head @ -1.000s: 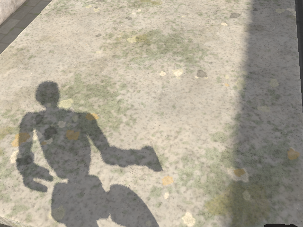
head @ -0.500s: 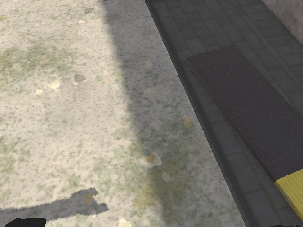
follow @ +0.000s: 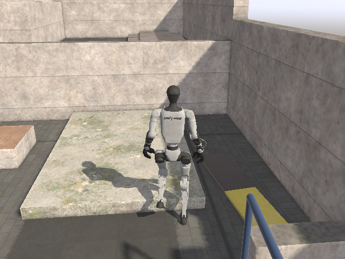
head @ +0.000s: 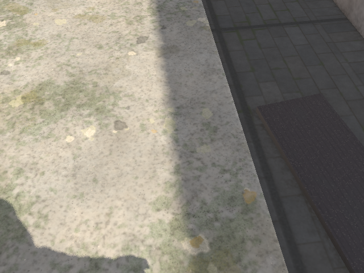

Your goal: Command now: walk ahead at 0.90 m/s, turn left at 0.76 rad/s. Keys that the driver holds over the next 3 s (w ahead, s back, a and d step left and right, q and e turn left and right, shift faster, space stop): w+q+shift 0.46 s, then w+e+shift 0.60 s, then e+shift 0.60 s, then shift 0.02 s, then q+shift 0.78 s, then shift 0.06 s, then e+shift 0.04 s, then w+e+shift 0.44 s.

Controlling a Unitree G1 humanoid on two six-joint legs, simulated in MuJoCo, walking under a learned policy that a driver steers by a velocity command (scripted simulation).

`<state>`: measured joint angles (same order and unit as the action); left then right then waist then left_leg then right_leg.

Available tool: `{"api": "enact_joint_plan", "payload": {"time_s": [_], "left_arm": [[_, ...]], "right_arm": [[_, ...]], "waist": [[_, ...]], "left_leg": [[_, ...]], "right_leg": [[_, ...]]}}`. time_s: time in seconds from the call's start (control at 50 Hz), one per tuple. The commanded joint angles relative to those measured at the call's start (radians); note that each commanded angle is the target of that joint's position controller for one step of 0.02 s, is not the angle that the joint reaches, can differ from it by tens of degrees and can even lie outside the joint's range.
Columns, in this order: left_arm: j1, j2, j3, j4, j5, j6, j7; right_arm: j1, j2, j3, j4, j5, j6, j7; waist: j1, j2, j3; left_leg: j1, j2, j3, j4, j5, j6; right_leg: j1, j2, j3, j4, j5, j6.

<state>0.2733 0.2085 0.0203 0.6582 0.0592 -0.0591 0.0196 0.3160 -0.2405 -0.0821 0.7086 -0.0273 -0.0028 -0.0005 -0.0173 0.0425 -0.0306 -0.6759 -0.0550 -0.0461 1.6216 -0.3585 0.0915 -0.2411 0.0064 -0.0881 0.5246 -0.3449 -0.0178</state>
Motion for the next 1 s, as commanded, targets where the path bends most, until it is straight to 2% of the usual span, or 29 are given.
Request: {"api": "enact_joint_plan", "payload": {"time_s": [0.02,0.1,0.16,0.18,0.22,0.24,0.26,0.28,0.3,0.32,0.34,0.38,0.44,0.46,0.5,0.52,0.54,0.56,0.6,0.62,0.64,0.66,0.68,0.7,0.72,0.74,0.78,0.9,1.0], "left_arm": [[0.193,0.025,0.008,0.106,0.009,-0.039,-0.017],[0.190,-0.007,-0.005,0.252,-0.007,-0.068,-0.047],[0.212,0.041,-0.006,0.284,-0.028,-0.057,-0.008],[0.159,0.065,-0.011,0.250,-0.043,-0.055,0.005],[0.209,0.233,0.028,0.207,-0.058,-0.056,0.035],[0.163,0.345,0.067,0.170,-0.037,-0.059,0.035],[0.136,0.380,0.092,0.131,-0.039,-0.043,0.025],[0.137,0.381,0.107,0.092,-0.057,-0.034,-0.005],[0.118,0.186,0.073,0.062,-0.027,-0.043,-0.042],[-0.040,0.107,0.049,-0.104,-0.010,-0.075,-0.076],[-0.116,0.098,0.037,-0.180,0.022,-0.102,-0.078],[-0.097,0.015,-0.014,-0.187,0.015,-0.096,-0.048],[-0.019,0.037,-0.031,-0.175,0.024,-0.014,-0.023],[-0.190,0.071,-0.021,-0.249,-0.107,-0.007,0.001],[-0.249,0.053,-0.040,-0.284,-0.119,0.011,0.016],[-0.132,0.073,-0.053,-0.243,0.013,0.003,-0.027],[-0.138,0.062,-0.041,-0.216,0.019,-0.009,-0.049],[-0.208,0.060,-0.041,-0.225,-0.129,0.003,-0.032],[-0.232,0.136,-0.016,-0.205,-0.168,0.015,-0.032],[-0.131,0.174,0.001,-0.151,-0.034,0.004,-0.034],[-0.134,0.199,0.029,-0.142,-0.167,0.006,-0.052],[-0.004,0.203,0.044,-0.092,-0.189,0.007,-0.060],[0.213,0.209,0.051,-0.026,-0.181,0.004,-0.071],[0.407,0.235,0.046,0.080,-0.020,0.018,-0.037],[0.259,0.281,0.059,0.062,0.025,0.007,-0.025],[0.123,0.207,0.069,-0.009,0.014,0.012,-0.026],[0.102,0.171,0.059,0.013,-0.026,-0.003,-0.032],[0.211,0.201,0.061,0.094,-0.047,-0.037,-0.029],[0.272,0.233,0.077,0.141,-0.069,-0.032,-0.031]], "right_arm": [[-0.219,0.103,0.057,-0.187,-0.007,-0.002,0.008],[-0.465,0.131,0.103,-0.330,0.004,0.019,-0.012],[-0.511,0.084,0.112,-0.354,0.002,0.046,0.021],[-0.444,0.062,0.106,-0.321,-0.009,0.044,0.031],[-0.368,0.022,0.091,-0.277,0.012,0.045,0.039],[-0.244,-0.014,0.075,-0.268,0.005,0.044,0.041],[-0.086,-0.062,0.052,-0.221,0.014,0.049,0.033],[0.008,-0.147,0.016,-0.195,0.018,0.035,0.029],[-0.108,-0.199,-0.014,-0.194,0.053,0.008,0.029],[-0.141,-0.293,-0.047,-0.189,0.034,0.025,0.019],[-0.077,-0.287,-0.047,-0.165,0.019,0.021,0.006],[0.012,-0.203,-0.028,-0.043,0.013,-0.023,-0.011],[-0.053,-0.128,0.012,-0.016,0.006,-0.071,-0.011],[-0.014,-0.063,0.031,0.077,0.094,-0.091,0.079],[-0.062,-0.064,0.047,0.113,0.108,-0.097,0.097],[-0.088,-0.189,0.005,0.047,0.006,-0.104,0.014],[-0.049,-0.183,0.003,0.068,0.011,-0.116,-0.003],[0.075,-0.202,0.003,0.104,0.120,-0.134,0.027],[0.108,-0.290,-0.017,0.084,0.097,-0.131,0.030],[0.059,-0.261,-0.022,0.075,-0.002,-0.135,0.008],[0.041,-0.268,-0.019,0.057,0.052,-0.108,0.027],[-0.017,-0.238,-0.006,0.043,0.039,-0.084,0.028],[-0.144,-0.215,0.012,0.020,0.020,-0.067,0.008],[-0.166,-0.051,0.036,-0.040,-0.087,-0.105,0.001],[0.149,-0.008,0.064,-0.094,-0.001,-0.118,0.013],[0.111,-0.092,0.072,-0.060,-0.012,-0.124,0.002],[-0.097,-0.160,0.064,-0.102,-0.046,-0.122,0.002],[-0.288,-0.110,0.108,-0.215,-0.051,-0.076,0.030],[-0.460,-0.063,0.128,-0.251,-0.014,-0.088,0.033]], "waist": [[0.028,-0.150,0.122],[-0.072,-0.099,0.237],[-0.073,-0.092,0.216],[-0.102,-0.067,0.140],[-0.114,-0.124,-0.076],[-0.182,-0.207,-0.166],[-0.222,-0.263,-0.288],[-0.234,-0.250,-0.351],[-0.145,-0.045,-0.261],[-0.125,0.206,-0.269],[-0.114,0.070,-0.238],[-0.017,-0.122,0.028],[0.119,-0.120,0.122],[0.092,-0.180,0.182],[0.117,-0.113,0.241],[0.113,-0.022,0.139],[0.076,-0.032,0.075],[0.032,-0.106,-0.003],[-0.004,0.065,-0.056],[0.049,0.107,-0.048],[0.048,0.127,-0.117],[0.145,0.074,-0.132],[0.326,-0.055,-0.154],[0.256,-0.180,-0.169],[-0.001,-0.414,-0.300],[0.043,-0.210,-0.238],[0.038,0.041,-0.051],[0.024,-0.026,0.134],[0.116,-0.098,0.084]], "left_leg": [[-0.649,0.058,-0.040,0.542,-0.045,0.038],[-0.715,0.062,-0.011,0.489,-0.108,0.092],[-0.399,0.053,0.188,0.118,-0.042,0.080],[-0.190,0.044,0.268,-0.019,-0.039,0.091],[0.088,-0.044,0.350,-0.181,-0.061,0.106],[0.124,-0.043,0.302,-0.309,-0.140,0.114],[0.235,-0.091,0.233,-0.372,-0.273,0.143],[0.454,-0.141,0.088,-0.571,-0.345,0.176],[0.575,-0.024,-0.281,-0.831,-0.359,0.261],[0.711,0.133,-0.887,-1.190,-0.328,0.374],[0.782,0.197,-0.990,-1.287,-0.305,0.360],[0.538,0.160,-0.772,-1.265,-0.031,0.287],[0.232,0.041,-0.424,-1.261,0.067,0.218],[0.138,-0.046,-0.439,-1.317,-0.116,0.234],[0.003,-0.042,-0.285,-1.352,0.104,0.183],[0.048,-0.062,-0.181,-1.471,0.275,0.171],[0.036,-0.051,-0.172,-1.523,0.339,0.152],[0.137,-0.044,-0.169,-1.422,0.479,0.113],[0.525,0.026,-0.153,-1.367,1.128,0.069],[0.685,0.102,-0.163,-1.333,1.251,0.050],[0.793,0.094,-0.111,-1.179,1.309,0.011],[0.805,0.091,-0.056,-0.939,1.311,-0.024],[0.586,0.016,0.008,-0.484,0.945,-0.052],[0.232,-0.107,0.005,-0.160,-0.091,-0.004],[-0.077,-0.099,-0.104,-0.037,-0.114,-0.038],[-0.121,-0.015,-0.090,-0.056,0.052,-0.020],[-0.086,0.062,-0.073,-0.196,0.128,-0.039],[-0.070,0.137,0.015,-0.592,0.154,-0.115],[0.170,0.052,0.078,-0.968,0.455,-0.110]], "right_leg": [[0.210,-0.345,0.296,-0.278,-0.155,-0.082],[0.027,-0.296,0.050,-0.451,-0.074,0.016],[-0.103,-0.200,-0.153,-0.563,0.404,-0.004],[-0.091,-0.174,-0.232,-0.527,0.767,-0.003],[0.079,-0.229,-0.222,-0.306,1.786,-0.033],[0.239,-0.286,-0.206,-0.087,1.951,-0.034],[0.328,-0.329,-0.160,0.167,2.054,-0.056],[0.230,-0.320,-0.108,0.500,1.852,-0.079],[-0.142,-0.148,-0.055,0.911,0.505,-0.048],[-0.612,0.071,0.086,1.351,0.142,0.007],[-0.789,0.033,0.211,1.504,0.147,-0.023],[-0.850,-0.029,0.192,1.459,0.064,-0.013],[-0.731,-0.073,0.167,1.216,-0.111,0.014],[-0.732,-0.050,0.124,1.134,-0.102,0.018],[-0.606,-0.083,0.026,0.731,-0.032,0.040],[-0.337,-0.102,0.031,0.460,0.184,0.009],[-0.106,-0.090,0.015,0.345,0.408,-0.006],[0.041,-0.050,-0.004,0.213,0.509,0.035],[-0.061,0.048,-0.109,0.101,0.379,0.018],[-0.098,0.033,-0.065,0.078,0.396,-0.040],[-0.080,0.053,-0.111,0.041,0.329,-0.057],[0.008,0.032,-0.061,-0.068,0.393,-0.113],[0.259,-0.058,0.058,-0.145,0.438,-0.188],[0.497,-0.076,0.146,0.168,0.450,-0.139],[0.684,-0.289,0.761,-0.059,0.157,-0.320],[0.568,-0.303,0.887,-0.265,-0.174,-0.352],[0.282,-0.232,0.724,-0.306,-0.122,-0.302],[-0.035,-0.078,0.499,-0.402,0.202,-0.286],[0.012,-0.036,0.438,-0.342,0.641,-0.194]]}}
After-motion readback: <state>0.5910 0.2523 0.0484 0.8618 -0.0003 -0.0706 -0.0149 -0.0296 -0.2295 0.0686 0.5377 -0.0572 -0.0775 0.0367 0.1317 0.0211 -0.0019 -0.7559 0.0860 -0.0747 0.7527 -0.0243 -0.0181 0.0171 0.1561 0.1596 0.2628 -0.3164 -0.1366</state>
